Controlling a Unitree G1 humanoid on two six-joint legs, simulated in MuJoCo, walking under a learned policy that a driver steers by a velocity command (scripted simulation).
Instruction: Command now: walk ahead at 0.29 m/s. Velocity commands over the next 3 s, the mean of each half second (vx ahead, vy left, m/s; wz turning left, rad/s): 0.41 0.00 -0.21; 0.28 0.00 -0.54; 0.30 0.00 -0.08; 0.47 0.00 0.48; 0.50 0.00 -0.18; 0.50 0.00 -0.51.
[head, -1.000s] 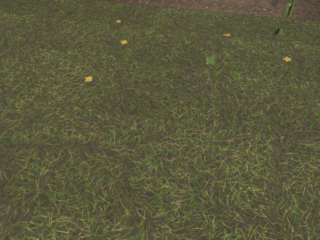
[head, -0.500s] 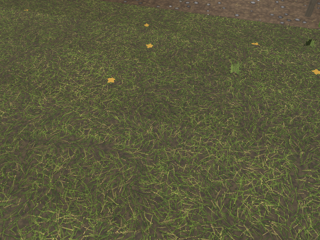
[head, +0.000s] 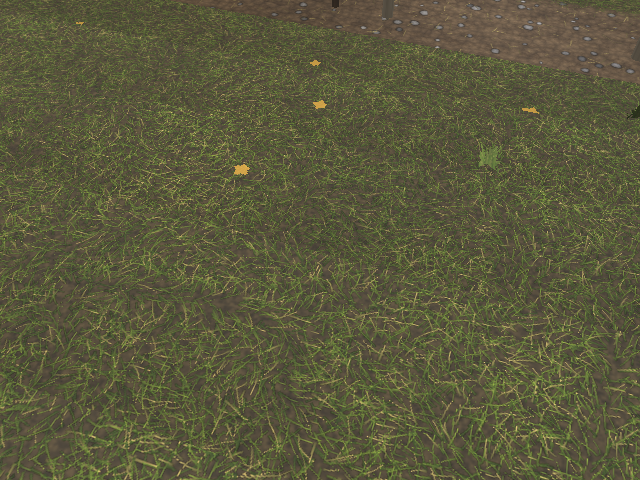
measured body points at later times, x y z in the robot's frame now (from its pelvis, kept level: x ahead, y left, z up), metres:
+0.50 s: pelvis +0.21 +0.03 -0.02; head +0.22 +0.03 +0.43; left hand +0.41 +0.23 -0.13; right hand +0.11 -0.17 -0.17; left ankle +0.04 +0.14 -0.74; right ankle +0.32 -0.09 -0.71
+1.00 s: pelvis +0.45 +0.02 -0.10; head +0.47 +0.02 +0.35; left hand +0.48 +0.26 -0.24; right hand +0.61 -0.25 -0.17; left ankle +0.57 +0.12 -0.78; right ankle +0.30 -0.08 -0.74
